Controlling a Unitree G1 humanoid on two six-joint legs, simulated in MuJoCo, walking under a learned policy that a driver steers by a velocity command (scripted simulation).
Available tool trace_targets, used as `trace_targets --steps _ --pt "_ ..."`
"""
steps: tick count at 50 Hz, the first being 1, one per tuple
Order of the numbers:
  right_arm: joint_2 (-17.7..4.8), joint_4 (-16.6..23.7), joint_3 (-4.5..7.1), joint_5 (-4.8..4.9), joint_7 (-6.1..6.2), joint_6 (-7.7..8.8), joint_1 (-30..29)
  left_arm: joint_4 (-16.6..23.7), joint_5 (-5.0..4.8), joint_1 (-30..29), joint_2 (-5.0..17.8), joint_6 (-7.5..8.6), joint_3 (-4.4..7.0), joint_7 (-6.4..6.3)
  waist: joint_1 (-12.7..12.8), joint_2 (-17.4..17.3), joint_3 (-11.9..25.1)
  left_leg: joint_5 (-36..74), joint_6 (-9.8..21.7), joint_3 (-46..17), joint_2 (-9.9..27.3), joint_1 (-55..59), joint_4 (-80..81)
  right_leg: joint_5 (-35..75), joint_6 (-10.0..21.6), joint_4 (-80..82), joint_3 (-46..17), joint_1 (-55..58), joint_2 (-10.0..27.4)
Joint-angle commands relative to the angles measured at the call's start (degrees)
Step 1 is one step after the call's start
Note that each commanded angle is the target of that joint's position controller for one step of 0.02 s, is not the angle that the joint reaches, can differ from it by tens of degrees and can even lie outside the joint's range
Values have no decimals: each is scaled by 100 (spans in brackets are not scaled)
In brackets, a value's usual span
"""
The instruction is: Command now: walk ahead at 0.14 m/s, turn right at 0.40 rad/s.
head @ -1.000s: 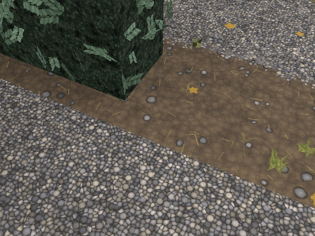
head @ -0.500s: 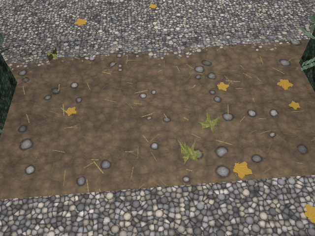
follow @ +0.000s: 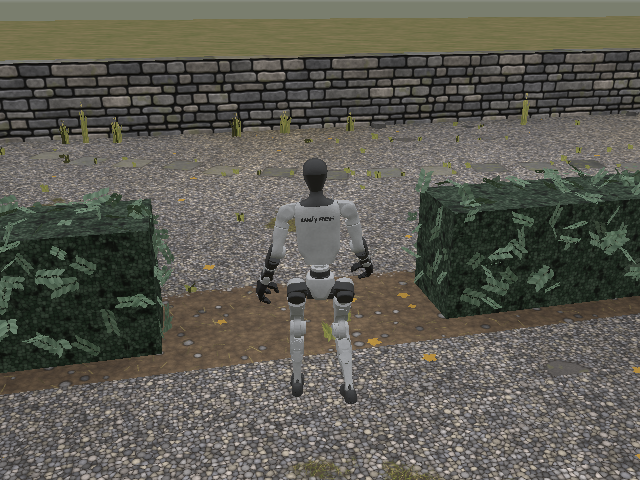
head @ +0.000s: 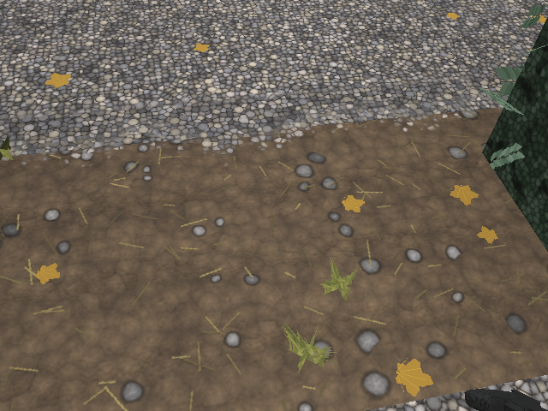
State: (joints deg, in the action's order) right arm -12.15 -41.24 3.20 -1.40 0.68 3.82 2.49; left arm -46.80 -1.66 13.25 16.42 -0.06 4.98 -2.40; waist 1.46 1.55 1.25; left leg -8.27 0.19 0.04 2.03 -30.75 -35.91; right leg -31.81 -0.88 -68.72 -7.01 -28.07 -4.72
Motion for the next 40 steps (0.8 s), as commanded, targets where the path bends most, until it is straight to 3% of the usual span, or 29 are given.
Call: trace_targets --steps 1,2,4,6,8,10,11,12,13,14,15,17,19,21,24,26,27,28,29,30,31,32,33,35,37,40 --pt "-652 161 183 -49 23 -165 44 366 30 239 400 -270 148 -24 20 -1071 531 -374 982 -1762 1346 1361 1772 541 -101 -405 58 -1085 560" --pt "-701 152 201 -72 21 -178 -147 326 59 347 263 -298 119 3 149 -1121 470 -252 889 -1239 1083 842 1874 733 -94 43 316 -551 526" --pt "-700 124 204 -78 10 -139 -254 255 92 351 36 -266 57 26 196 -1038 574 422 948 -731 949 598 1874 854 -60 1076 556 110 496" --pt "-702 -1 205 3 55 -115 -66 284 135 107 -71 -206 -28 51 56 -979 828 880 1118 -755 1133 901 1811 1082 -25 2032 537 497 574" --pt "-719 -132 193 76 103 -147 153 276 160 36 0 -178 -40 82 -6 -1032 1004 798 1160 -801 1237 1149 1735 1362 18 2806 609 932 538" --pt "-598 -254 133 154 127 -206 245 171 200 137 -18 -192 -37 114 120 -904 954 -46 895 -645 1058 959 1599 1999 197 3934 787 1699 412" --pt "-450 -333 78 143 112 -211 405 187 276 108 69 -213 -33 109 90 -731 867 -594 567 -544 878 752 1482 2228 327 4266 506 2023 598" --pt "-267 -329 17 86 76 -210 478 272 358 77 454 -218 16 70 -115 6 708 -1121 171 -141 485 453 811 2479 607 4697 -395 2112 1353" --pt "-180 -317 11 98 62 -208 726 151 311 -239 450 -218 9 96 -551 1144 518 -993 -22 219 89 1082 840 1010 991 5047 -767 1001 1563" --pt "-541 -390 74 45 83 -222 472 320 291 -596 114 -170 -63 122 -383 917 142 -608 -92 182 82 1448 809 322 893 5293 -648 552 1320" --pt "-580 -467 100 32 84 -231 487 227 331 -603 -28 -110 -110 131 -383 836 51 -359 -79 172 98 1612 919 202 693 5305 -472 510 1170" --pt "-645 -674 153 64 120 -245 668 64 208 -336 293 -15 -1 125 -246 669 -50 -888 -18 437 -97 1480 604 -123 631 5288 -379 701 1020" --pt "-574 -688 164 208 96 -176 549 -37 128 39 550 35 98 85 -45 663 -275 -1319 154 530 -243 712 165 -645 933 5489 -886 1131 1394" --pt "-511 -653 162 258 45 -57 360 -122 77 239 591 115 145 45 92 769 -437 -1308 378 335 -123 34 -235 -645 1269 5605 -1500 1592 1892" --pt "-474 -780 174 281 -59 133 570 -137 33 37 422 224 135 32 -105 669 -363 -1333 654 208 22 217 -62 113 1285 5376 -1389 1708 1942" --pt "-503 -1083 215 238 -88 167 1190 -66 -22 -396 314 234 116 77 -466 378 -176 -894 704 265 -101 1587 601 618 1002 4908 -706 951 1464" --pt "-675 -1270 273 230 -79 156 1707 0 3 -633 144 249 66 90 -659 -33 -79 -916 768 -198 183 2253 937 897 774 4140 -218 403 1086" --pt "-1221 -1444 425 244 -58 160 2290 179 -18 -778 -182 329 -1 88 -720 -1438 -49 -1639 1212 -1812 1041 3211 1769 1035 363 2504 830 -836 283" --pt "-1330 -1470 432 182 -102 193 2766 287 4 -1031 56 449 34 101 -1004 -1975 -49 -1674 1836 -3731 1987 3925 2475 107 278 1133 615 -2041 120" --pt "-1071 -1387 320 124 -90 231 2498 200 -35 -961 271 534 111 137 -780 -1266 -156 -1509 1796 -3651 2066 4038 2326 241 412 377 164 -2548 444" --pt "-936 -1270 271 123 -87 245 2199 77 -42 -812 222 560 99 173 -594 -925 -138 -1228 1576 -3077 1838 4001 2239 790 521 207 148 -2634 657" --pt "-960 -1203 264 153 -97 252 1966 -1 -13 -779 161 564 86 186 -484 -694 -164 -849 1378 -2576 1672 3842 2299 1305 572 396 218 -2589 841" --pt "-842 -1179 210 179 -115 250 1854 -56 27 -827 156 542 99 186 -412 -559 -209 -244 1203 -2146 1546 3613 2384 1678 586 707 250 -2367 1002" --pt "-696 -1277 147 169 -103 210 1982 -103 65 -881 23 476 84 211 -369 -716 -162 880 1035 -1413 1236 3293 2493 2143 487 1187 484 -1867 998" --pt "-744 -1343 141 190 -30 172 2098 -44 94 -1140 -69 442 55 218 -385 -664 -202 1457 1005 -994 1070 3229 2583 2556 339 1742 628 -1784 928" --pt "-865 -1414 135 184 44 138 2154 121 67 -1747 -235 462 -37 269 -487 -590 -376 1495 894 -570 899 2871 2745 3361 232 2870 787 -1351 783"
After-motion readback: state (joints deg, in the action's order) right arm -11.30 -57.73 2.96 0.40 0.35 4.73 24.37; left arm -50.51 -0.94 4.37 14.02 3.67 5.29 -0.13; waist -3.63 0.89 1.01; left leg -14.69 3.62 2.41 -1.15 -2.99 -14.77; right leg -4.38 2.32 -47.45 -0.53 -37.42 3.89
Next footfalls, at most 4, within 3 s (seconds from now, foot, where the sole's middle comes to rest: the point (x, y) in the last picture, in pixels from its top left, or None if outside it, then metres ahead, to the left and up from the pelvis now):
0.22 right None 0.09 -0.12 -0.75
1.04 right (330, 406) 0.51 -0.12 -0.75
1.58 left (240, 286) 0.82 0.11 -0.75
2.08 right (290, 201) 1.14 -0.02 -0.75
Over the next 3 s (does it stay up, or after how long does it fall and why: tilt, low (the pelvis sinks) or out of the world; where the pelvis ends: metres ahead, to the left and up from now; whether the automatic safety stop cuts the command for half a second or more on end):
stays up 1.36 0.26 0.02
